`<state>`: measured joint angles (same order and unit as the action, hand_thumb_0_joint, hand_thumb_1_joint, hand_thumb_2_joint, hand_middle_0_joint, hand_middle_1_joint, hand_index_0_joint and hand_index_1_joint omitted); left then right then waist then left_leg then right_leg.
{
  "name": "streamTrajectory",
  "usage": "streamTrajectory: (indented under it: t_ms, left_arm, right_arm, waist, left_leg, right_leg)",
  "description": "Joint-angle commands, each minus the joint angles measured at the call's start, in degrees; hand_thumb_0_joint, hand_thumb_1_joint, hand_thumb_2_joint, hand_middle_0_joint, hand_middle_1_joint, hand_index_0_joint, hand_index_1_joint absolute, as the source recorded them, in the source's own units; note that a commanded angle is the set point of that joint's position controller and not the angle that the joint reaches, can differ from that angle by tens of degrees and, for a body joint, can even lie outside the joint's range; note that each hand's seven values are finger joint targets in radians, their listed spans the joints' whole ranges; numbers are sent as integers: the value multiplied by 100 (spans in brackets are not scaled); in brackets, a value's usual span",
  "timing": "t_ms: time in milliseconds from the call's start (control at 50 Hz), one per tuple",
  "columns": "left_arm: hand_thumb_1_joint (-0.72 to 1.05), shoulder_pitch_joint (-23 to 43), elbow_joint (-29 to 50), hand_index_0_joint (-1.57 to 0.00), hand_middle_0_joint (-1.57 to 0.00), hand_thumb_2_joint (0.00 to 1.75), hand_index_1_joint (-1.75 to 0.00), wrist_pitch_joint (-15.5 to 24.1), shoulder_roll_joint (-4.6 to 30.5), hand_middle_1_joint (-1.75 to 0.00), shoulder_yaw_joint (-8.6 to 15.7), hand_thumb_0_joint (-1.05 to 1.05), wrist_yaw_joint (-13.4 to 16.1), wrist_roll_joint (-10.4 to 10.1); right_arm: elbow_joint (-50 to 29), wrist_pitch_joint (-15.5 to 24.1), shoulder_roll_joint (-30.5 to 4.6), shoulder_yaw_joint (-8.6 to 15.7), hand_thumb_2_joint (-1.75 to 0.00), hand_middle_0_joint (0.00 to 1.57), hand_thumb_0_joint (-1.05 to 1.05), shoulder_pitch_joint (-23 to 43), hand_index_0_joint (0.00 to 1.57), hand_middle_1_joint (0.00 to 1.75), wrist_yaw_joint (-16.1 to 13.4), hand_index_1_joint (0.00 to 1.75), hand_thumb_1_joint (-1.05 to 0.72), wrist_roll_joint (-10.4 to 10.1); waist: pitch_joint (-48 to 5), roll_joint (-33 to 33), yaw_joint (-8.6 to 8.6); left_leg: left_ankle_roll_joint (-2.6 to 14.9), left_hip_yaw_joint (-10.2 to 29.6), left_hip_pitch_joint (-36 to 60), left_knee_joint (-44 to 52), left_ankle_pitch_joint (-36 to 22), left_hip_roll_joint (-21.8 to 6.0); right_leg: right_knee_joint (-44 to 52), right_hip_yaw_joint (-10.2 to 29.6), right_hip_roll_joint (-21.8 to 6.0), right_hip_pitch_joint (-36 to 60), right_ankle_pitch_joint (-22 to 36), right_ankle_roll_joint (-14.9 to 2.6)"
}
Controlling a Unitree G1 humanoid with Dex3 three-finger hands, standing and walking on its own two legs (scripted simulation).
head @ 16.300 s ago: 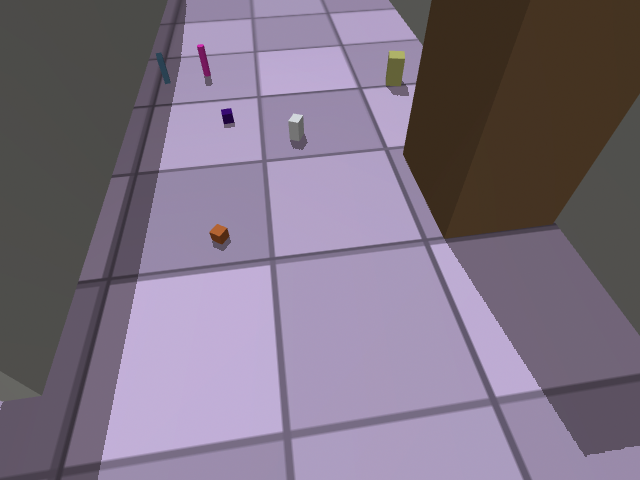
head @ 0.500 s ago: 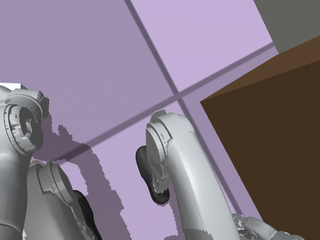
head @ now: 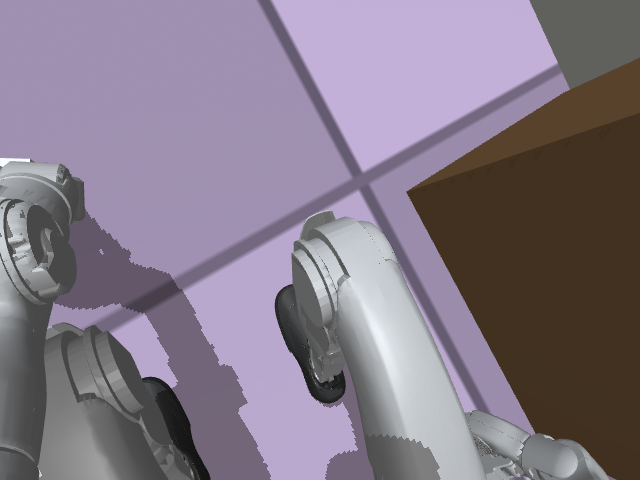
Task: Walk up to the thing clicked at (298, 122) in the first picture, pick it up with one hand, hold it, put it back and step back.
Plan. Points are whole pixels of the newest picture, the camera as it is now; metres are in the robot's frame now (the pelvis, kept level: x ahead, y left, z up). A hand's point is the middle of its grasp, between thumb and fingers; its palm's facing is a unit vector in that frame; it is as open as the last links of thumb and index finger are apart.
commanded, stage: rest palm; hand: left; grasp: from above
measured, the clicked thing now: (21, 200) +0.48 +0.19 -0.25
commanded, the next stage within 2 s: close in 1.14 s
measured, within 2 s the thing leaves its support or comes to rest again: neither
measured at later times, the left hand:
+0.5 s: hand (23, 206) +0.47 +0.18 -0.21, palm faces -0.05 -0.48 -0.88, open 12.4 cm
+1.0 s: hand (32, 204) +0.47 +0.17 -0.21, palm faces -0.05 -0.50 -0.86, open 12.5 cm
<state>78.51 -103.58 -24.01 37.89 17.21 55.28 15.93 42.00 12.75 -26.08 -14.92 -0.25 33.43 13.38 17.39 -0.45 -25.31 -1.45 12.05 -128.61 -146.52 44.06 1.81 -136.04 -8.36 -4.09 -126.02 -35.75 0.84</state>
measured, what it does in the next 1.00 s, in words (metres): stands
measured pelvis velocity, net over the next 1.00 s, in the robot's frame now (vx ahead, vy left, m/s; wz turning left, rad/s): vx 0.00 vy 0.00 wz -0.01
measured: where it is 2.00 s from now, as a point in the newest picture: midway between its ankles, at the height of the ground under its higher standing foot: (252, 409)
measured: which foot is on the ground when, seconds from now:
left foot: down 0.00-1.00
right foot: down 0.00-1.00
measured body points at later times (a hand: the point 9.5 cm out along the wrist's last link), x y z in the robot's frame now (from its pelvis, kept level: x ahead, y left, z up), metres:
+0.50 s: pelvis +0.00 +0.00 +0.00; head +0.29 +0.04 +0.34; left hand +0.47 +0.20 -0.16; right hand +0.00 -0.27 -0.07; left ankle +0.06 +0.12 -0.27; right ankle +0.12 -0.12 -0.27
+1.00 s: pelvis +0.00 +0.00 +0.00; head +0.28 +0.04 +0.34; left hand +0.47 +0.19 -0.16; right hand +0.01 -0.27 -0.08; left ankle +0.06 +0.12 -0.27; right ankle +0.12 -0.12 -0.27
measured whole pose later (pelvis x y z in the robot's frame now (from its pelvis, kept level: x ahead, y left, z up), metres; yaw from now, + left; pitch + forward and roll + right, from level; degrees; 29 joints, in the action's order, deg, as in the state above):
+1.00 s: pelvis +0.00 +0.00 +0.00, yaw +0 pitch +25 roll -12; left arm 77.6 -104.0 -23.6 35.2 13.7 57.5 12.9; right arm 43.1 12.7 -26.9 -14.7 0.6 35.0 13.4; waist 17.2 -1.0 -25.3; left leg -1.7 13.2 -127.9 -147.0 44.2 2.2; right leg -135.8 -9.3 -4.1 -124.8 -35.8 0.9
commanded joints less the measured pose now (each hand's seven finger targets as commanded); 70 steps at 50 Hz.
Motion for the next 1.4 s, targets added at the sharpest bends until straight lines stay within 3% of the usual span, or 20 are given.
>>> streamTrajectory:
  t_ms: [0, 60, 80, 120, 160, 380, 420, 520, 560, 600, 620, 680, 880, 960, 1080, 1160, 1220, 1300, 1360, 1380]
  left_arm:
    - [-31, 1643, 357, -32, -39, 96, -93, 46, 592, -86, -139, 0, 219, 136]
    - [-34, 1475, 234, -28, -35, 95, -93, 62, 352, -87, -190, 0, 187, 43]
    - [-35, 1547, 351, -28, -34, 94, -93, 73, 443, -87, -177, 0, 205, 24]
    - [-36, 1571, 290, -29, -36, 94, -90, 92, 429, -82, -140, 0, 290, -3]
    - [-36, 1530, 296, -29, -37, 93, -89, 102, 387, -81, -134, 0, 333, -21]
    - [-34, 1524, 115, -30, -38, 94, -89, 177, 52, -80, -255, 0, 346, -191]
    - [-32, 1591, 140, -32, -40, 91, -87, 196, 170, -78, -238, 0, 364, -192]
    - [-32, 1680, 219, -31, -37, 91, -91, 202, 47, -84, -314, 0, 328, -252]
    - [-34, 1597, 194, -30, -37, 89, -89, 211, 146, -82, -258, 0, 354, -295]
    - [-37, 1632, 116, -29, -37, 94, -92, 192, -31, -84, -304, 0, 376, -324]
    - [-38, 1630, 180, -29, -38, 92, -90, 203, 61, -81, -275, 0, 397, -342]
    - [-34, 1721, 199, -31, -40, 96, -93, 186, -78, -84, -334, 0, 349, -325]
    - [-35, 1788, 383, -31, -40, 91, -85, 115, 54, -75, -362, 0, 357, -224]
    - [-33, 1783, 385, -31, -40, 92, -87, 115, -200, -78, -453, 0, 323, -229]
    - [-30, 1792, 469, -35, -43, 89, -85, 118, -271, -76, -431, 0, 445, -304]
    - [-28, 1881, 550, -36, -43, 86, -84, 117, -174, -77, -406, 0, 445, -332]
    - [-27, 1791, 417, -36, -44, 90, -86, 88, -193, -78, -412, 0, 430, -300]
    - [-10, 1803, 456, -48, -55, 84, -79, 91, 28, -71, -356, 0, 412, -277]
    - [-10, 1702, 409, -49, -57, 74, -68, 70, 99, -60, -320, 0, 449, -239]
    - [-8, 1694, 303, -49, -56, 76, -71, 58, 12, -64, -378, 0, 422, -225]
  right_arm:
    - [223, -45, -1854, 425, -92, 20, 0, -1410, 20, 30, 74, 30, -93, -47]
    - [116, -48, -1806, 391, -92, 20, 0, -1385, 20, 30, 91, 30, -92, -46]
    - [183, -49, -1874, 441, -92, 20, 0, -1306, 20, 30, 83, 30, -93, -39]
    - [101, -48, -1917, 457, -92, 20, 0, -1414, 20, 30, 99, 30, -93, -63]
    - [79, -53, -1903, 457, -92, 20, 0, -1335, 20, 30, 111, 30, -93, -42]
    - [-47, -40, -1940, 401, -92, 20, 0, -1340, 20, 30, 171, 30, -93, -20]
    - [33, -41, -2011, 421, -92, 20, 0, -1280, 20, 30, 169, 30, -93, -28]
    - [59, -18, -1989, 385, -92, 20, 0, -1135, 20, 30, 180, 30, -93, 9]
    - [133, -7, -2019, 406, -92, 20, 0, -1149, 20, 30, 173, 30, -93, -18]
    - [54, 3, -1990, 364, -92, 20, 0, -1214, 20, 30, 193, 30, -93, -6]
    - [97, 5, -2031, 398, -92, 20, 0, -1197, 20, 30, 184, 30, -92, -28]
    - [81, -6, -1957, 348, -92, 20, 0, -1170, 20, 30, 189, 30, -92, -10]
    - [265, -26, -1943, 428, -92, 20, 0, -1109, 20, 30, 195, 30, -92, -31]
    - [309, -27, -1899, 447, -92, 20, 0, -1015, 20, 30, 205, 30, -92, -2]
    - [307, -39, -1918, 475, -91, 20, 0, -1059, 20, 30, 213, 30, -92, 26]
    - [379, -65, -1887, 439, -92, 20, 0, -938, 20, 30, 194, 30, -92, 50]
    - [315, -82, -1882, 406, -92, 20, 0, -1043, 20, 30, 194, 30, -93, 47]
    - [397, -100, -1884, 409, -92, 20, 0, -1015, 20, 30, 182, 30, -93, 49]
    - [367, -105, -1865, 411, -92, 20, 0, -1107, 20, 30, 178, 30, -93, 36]
    - [409, -131, -1858, 397, -92, 20, 0, -1056, 20, 30, 188, 30, -92, 60]
  waist:
    - [-4258, 1585, -782]
    - [-4190, 1520, -819]
    - [-4186, 1564, -768]
    - [-4201, 1603, -844]
    - [-4118, 1537, -796]
    - [-4024, 1580, -946]
    - [-4078, 1544, -910]
    - [-4020, 1383, -980]
    - [-4028, 1376, -923]
    - [-4076, 1408, -1001]
    - [-4111, 1452, -945]
    - [-4146, 1461, -1001]
    - [-4186, 1597, -902]
    - [-4132, 1559, -931]
    - [-4156, 1570, -950]
    - [-4230, 1529, -897]
    - [-4235, 1549, -966]
    - [-4287, 1425, -866]
    - [-4328, 1451, -892]
    - [-4293, 1448, -916]
  left_leg:
    - [232, -390, 1863, 1561, -1027, 31]
    - [219, -394, 1952, 1509, -1056, 52]
    - [226, -402, 1909, 1540, -1006, 42]
    - [216, -326, 2011, 1537, -1009, 15]
    - [241, -309, 1913, 1543, -970, 30]
    - [183, -280, 2126, 1485, -1076, 70]
    - [176, -286, 2043, 1526, -991, 57]
    - [218, -387, 1904, 1411, -930, 128]
    - [242, -407, 1805, 1409, -887, 112]
    - [221, -331, 1980, 1413, -945, 121]
    - [222, -304, 2001, 1436, -935, 94]
    - [191, -310, 2093, 1427, -1008, 111]
    - [199, -317, 2087, 1500, -953, 80]
    - [170, -324, 2168, 1489, -1020, 107]
    - [192, -334, 2210, 1470, -1025, 118]
    - [188, -406, 2156, 1459, -1054, 112]
    - [183, -384, 2192, 1432, -1089, 117]
    - [223, -486, 1892, 1418, -1098, 123]
    - [259, -446, 1909, 1408, -1069, 109]
    - [229, -454, 1952, 1434, -1078, 129]
  right_leg:
    - [1217, -614, 292, 2733, 1354, 71]
    - [1205, -653, 272, 2684, 1272, 70]
    - [1222, -670, 277, 2673, 1243, 77]
    - [1230, -642, 291, 2651, 1297, 59]
    - [1232, -651, 274, 2603, 1257, 52]
    - [1182, -716, 285, 2582, 1335, 44]
    - [1199, -746, 317, 2600, 1284, 47]
    - [1261, -787, 300, 2704, 1176, 110]
    - [1325, -743, 323, 2717, 1155, 116]
    - [1227, -779, 291, 2742, 1197, 106]
    - [1252, -762, 314, 2696, 1206, 93]
    - [1219, -769, 289, 2728, 1293, 91]
    - [1220, -749, 291, 2619, 1262, 83]
    - [1169, -823, 278, 2583, 1268, 101]
    - [1206, -778, 273, 2706, 1269, 101]
    - [1226, -781, 288, 2749, 1290, 107]
    - [1232, -745, 281, 2745, 1361, 107]
    - [1292, -709, 320, 2923, 1367, 150]
    - [1314, -658, 305, 2914, 1365, 142]
    - [1261, -721, 304, 2889, 1343, 143]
